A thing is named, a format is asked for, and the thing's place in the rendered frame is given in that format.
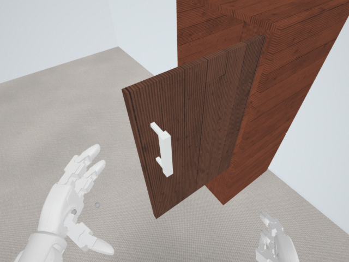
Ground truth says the handle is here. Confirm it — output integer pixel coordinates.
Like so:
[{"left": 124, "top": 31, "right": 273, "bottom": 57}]
[{"left": 151, "top": 122, "right": 173, "bottom": 177}]

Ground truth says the left robot forearm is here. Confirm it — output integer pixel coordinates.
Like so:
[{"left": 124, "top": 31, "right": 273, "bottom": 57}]
[{"left": 14, "top": 231, "right": 67, "bottom": 262}]

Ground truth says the robot left hand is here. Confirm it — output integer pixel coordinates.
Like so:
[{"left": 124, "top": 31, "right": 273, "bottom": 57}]
[{"left": 38, "top": 144, "right": 114, "bottom": 255}]

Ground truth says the cupboard door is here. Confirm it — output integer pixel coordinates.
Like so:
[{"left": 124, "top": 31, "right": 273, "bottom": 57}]
[{"left": 122, "top": 34, "right": 267, "bottom": 219}]

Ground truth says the robot right hand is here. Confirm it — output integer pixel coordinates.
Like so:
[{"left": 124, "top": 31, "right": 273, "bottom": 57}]
[{"left": 255, "top": 211, "right": 299, "bottom": 262}]

